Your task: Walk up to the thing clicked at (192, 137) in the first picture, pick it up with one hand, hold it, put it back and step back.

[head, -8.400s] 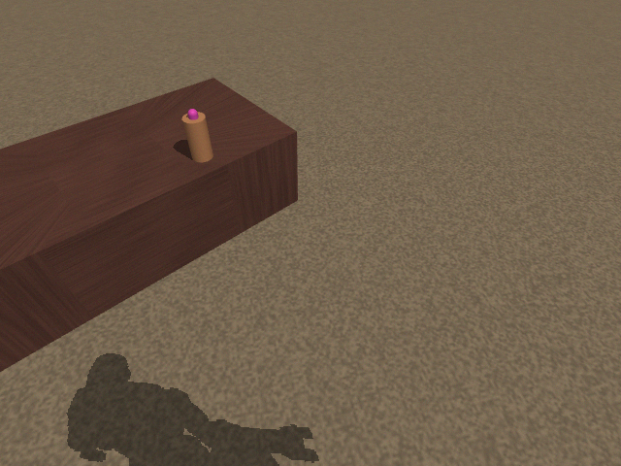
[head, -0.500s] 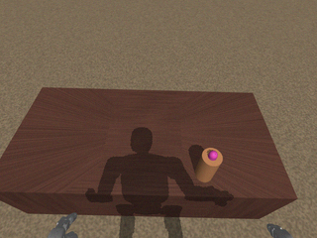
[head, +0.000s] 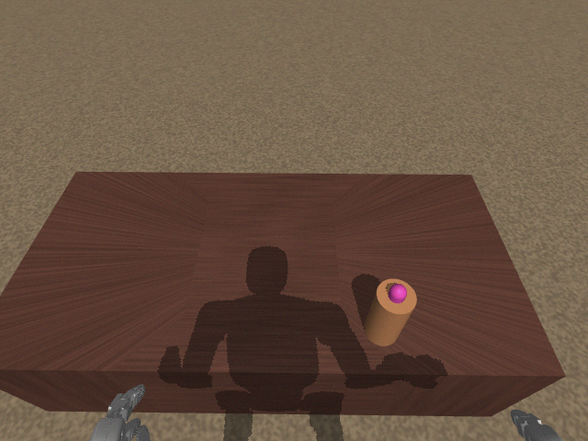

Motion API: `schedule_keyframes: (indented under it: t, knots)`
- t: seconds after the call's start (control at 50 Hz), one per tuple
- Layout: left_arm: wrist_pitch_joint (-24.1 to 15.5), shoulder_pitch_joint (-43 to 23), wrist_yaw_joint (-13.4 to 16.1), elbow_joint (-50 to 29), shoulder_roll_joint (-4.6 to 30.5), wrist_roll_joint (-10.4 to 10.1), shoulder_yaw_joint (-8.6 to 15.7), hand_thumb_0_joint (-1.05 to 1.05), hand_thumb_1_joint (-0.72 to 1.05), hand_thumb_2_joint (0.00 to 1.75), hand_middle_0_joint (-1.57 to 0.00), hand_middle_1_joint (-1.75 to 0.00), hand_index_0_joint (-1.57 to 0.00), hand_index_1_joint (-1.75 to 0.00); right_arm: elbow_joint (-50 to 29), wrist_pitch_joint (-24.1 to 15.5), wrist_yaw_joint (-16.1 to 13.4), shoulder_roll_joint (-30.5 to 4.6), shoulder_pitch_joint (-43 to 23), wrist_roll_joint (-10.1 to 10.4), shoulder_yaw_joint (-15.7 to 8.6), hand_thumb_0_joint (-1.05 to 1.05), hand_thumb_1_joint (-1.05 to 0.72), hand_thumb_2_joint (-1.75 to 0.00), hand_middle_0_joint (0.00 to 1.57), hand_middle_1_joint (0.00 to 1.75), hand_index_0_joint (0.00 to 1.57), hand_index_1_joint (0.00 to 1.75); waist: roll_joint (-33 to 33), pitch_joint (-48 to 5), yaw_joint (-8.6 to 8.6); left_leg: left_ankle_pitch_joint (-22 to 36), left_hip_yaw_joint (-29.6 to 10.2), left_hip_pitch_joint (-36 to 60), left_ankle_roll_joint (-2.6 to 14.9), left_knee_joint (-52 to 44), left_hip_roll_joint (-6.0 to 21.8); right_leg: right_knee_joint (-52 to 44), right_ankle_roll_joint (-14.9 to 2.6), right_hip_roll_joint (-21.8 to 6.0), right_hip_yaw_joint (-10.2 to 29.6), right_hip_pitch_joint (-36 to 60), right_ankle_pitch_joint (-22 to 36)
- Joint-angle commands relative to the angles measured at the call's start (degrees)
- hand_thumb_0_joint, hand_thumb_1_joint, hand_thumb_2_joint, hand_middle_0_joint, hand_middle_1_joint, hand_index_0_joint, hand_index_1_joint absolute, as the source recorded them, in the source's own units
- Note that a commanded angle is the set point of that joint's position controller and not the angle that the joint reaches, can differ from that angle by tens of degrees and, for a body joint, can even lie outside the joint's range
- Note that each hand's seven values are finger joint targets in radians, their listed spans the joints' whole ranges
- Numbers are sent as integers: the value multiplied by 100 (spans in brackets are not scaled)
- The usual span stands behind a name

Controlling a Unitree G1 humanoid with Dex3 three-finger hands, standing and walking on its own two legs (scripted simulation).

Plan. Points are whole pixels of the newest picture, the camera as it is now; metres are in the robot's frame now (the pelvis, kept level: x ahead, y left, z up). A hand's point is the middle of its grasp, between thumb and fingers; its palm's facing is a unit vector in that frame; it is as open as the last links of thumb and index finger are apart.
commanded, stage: go down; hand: right
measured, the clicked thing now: (389, 310) +0.44 -0.19 -0.25
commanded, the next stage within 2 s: approach in 1.98 s
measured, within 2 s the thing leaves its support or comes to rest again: neither
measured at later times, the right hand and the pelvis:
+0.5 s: hand out of the picture +0.12 -0.27 -0.09, palm faces +0.06 +0.94 -0.33, open 17.6 cm; pelvis -0.02 +0.00 -0.02, yaw -1 degrees
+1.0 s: hand out of the picture +0.15 -0.29 -0.07, palm faces +0.12 +0.94 -0.31, open 17.4 cm; pelvis -0.02 +0.00 -0.02, yaw -1 degrees
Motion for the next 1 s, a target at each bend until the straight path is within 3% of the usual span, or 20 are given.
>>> schedule_keyframes:
  t: [0.0, 0.08, 0.14, 0.22, 0.28, 0.32, 0.38, 0.54, 0.62, 0.64, 0.68, 0.74, 0.84, 0.92, 0.94, 0.98]
  knots:
    - [-360, -209, 113, -868, 809, -25, 279, 0, 89, 89, -20, -30, -20, -30, -1206, -34, -145, -1278, -73, -14, -516, 0, 59, -4, 4, 5, 4, 5, -256, -902, -16, 1841, 359, -18, 271, -328, -341, -468, -139, 198, -167, 826, 2166]
    - [-472, -211, 171, -955, 850, -8, 319, 0, 89, 90, -19, -30, -19, -30, -1551, 17, -213, -1286, -6, 7, -558, 0, 58, -4, 4, 5, 4, 5, -422, -906, 16, 1350, 380, -245, 299, -253, -349, -471, -139, 187, -122, 645, 1612]
    - [-540, -208, 209, -1003, 795, -6, 272, 0, 90, 90, -19, -30, -19, -30, -1786, 100, -210, -1237, 174, 109, -551, 0, 59, -3, 4, 5, 4, 5, -401, -1036, 25, 1410, 399, -236, 300, -175, -348, -389, -143, 181, -82, 628, 1688]
    - [-614, -224, 268, -1033, 806, -8, 258, 0, 91, 90, -19, -30, -19, -30, -1848, 172, -225, -1197, 277, 162, -503, 0, 58, -3, 4, 5, 4, 5, -400, -773, 70, 954, 435, -470, 311, -184, -374, -431, -145, 177, -43, 374, 1173]
    - [-696, -239, 331, -1050, 849, -15, 284, 0, 90, 90, -19, -30, -19, -30, -2087, 233, -230, -1319, 311, 179, -603, 0, 59, -3, 4, 5, 4, 5, -415, -747, 48, 763, 440, -515, 316, -187, -374, -447, -143, 186, -40, 327, 938]
    - [-745, -261, 353, -1065, 788, -11, 224, 0, 91, 90, -19, -30, -19, -30, -2073, 273, -209, -1192, 389, 204, -513, 0, 59, -3, 4, 5, 4, 5, -374, -599, 63, 600, 433, -596, 311, -228, -370, -429, -152, 195, -72, 238, 731]
    - [-819, -216, 402, -1021, 805, 3, 232, 0, 90, 90, -19, -30, -19, -30, -2230, 292, -217, -1374, 343, 234, -677, 0, 59, -3, 4, 5, 5, 5, -379, -791, 26, 694, 448, -589, 315, -135, -361, -352, -165, 196, -38, 230, 845]
    - [-951, -214, 514, -1015, 780, 21, 200, 0, 90, 90, -19, -30, -19, -30, -2225, 313, -164, -1300, 600, 273, -654, 0, 58, -4, 4, 5, 4, 5, -441, -735, 22, 698, 475, -622, 317, -85, -368, -313, -149, 209, -43, 159, 866]
    - [-974, -122, 550, -950, 779, 28, 213, 0, 90, 90, -19, -30, -19, -30, -2377, 298, -141, -1459, 605, 296, -807, 0, 59, -4, 3, 5, 4, 5, -453, -880, 18, 982, 472, -517, 316, -29, -356, -233, -146, 211, -40, 272, 1190]
    - [-990, -201, 563, -1014, 755, 26, 176, 0, 90, 90, -19, -30, -19, -30, -2337, 292, -120, -1352, 611, 308, -708, 0, 58, -5, 3, 5, 4, 5, -392, -747, 18, 919, 470, -564, 306, -56, -359, -215, -152, 211, -48, 189, 1098]
    - [-1009, -133, 589, -936, 796, 32, 224, 0, 90, 90, -20, -30, -19, -30, -2411, 279, -116, -1505, 569, 326, -878, 0, 58, -5, 3, 6, 4, 6, -416, -823, 17, 883, 449, -557, 306, -75, -353, -199, -160, 223, -64, 177, 1020]
    - [-1019, -144, 605, -939, 783, 40, 213, 0, 89, 90, -20, -30, -19, -31, -2330, 261, -58, -1441, 630, 350, -834, 0, 56, -6, 3, 5, 4, 5, -345, -793, 25, 897, 456, -558, 300, -69, -356, -183, -171, 225, -55, 160, 1027]
    - [-1086, -159, 656, -865, 816, 49, 201, 0, 88, 90, -20, -30, -20, -31, -2397, 82, 5, -1719, 46, 379, -1040, 0, 54, -6, 4, 5, 4, 5, -488, -716, 96, 731, 398, -718, 300, -67, -342, -196, -171, 214, -53, 117, 786]
    - [-1150, -92, 726, -713, 852, 81, 200, 0, 88, 90, -20, -30, -20, -31, -2363, -196, 90, -1922, -507, 489, -1237, 0, 53, -7, 3, 5, 4, 5, -478, -851, 155, 899, 357, -640, 286, -25, -328, -174, -183, 208, -28, 280, 912]
    - [-1153, -168, 734, -756, 819, 79, 154, 0, 88, 90, -20, -30, -20, -30, -2415, -292, 114, -2110, -766, 553, -1375, 0, 54, -7, 4, 5, 4, 5, -496, -925, 115, 905, 335, -588, 284, -41, -312, -140, -198, 213, -30, 260, 906]
    - [-1154, -129, 759, -635, 844, 87, 151, 0, 88, 90, -20, -30, -20, -31, -2014, -403, 185, -2201, -1002, 610, -1504, 0, 56, -6, 4, 5, 4, 5, -551, -908, 170, 968, 313, -636, 288, -13, -301, -129, -201, 205, -36, 269, 941]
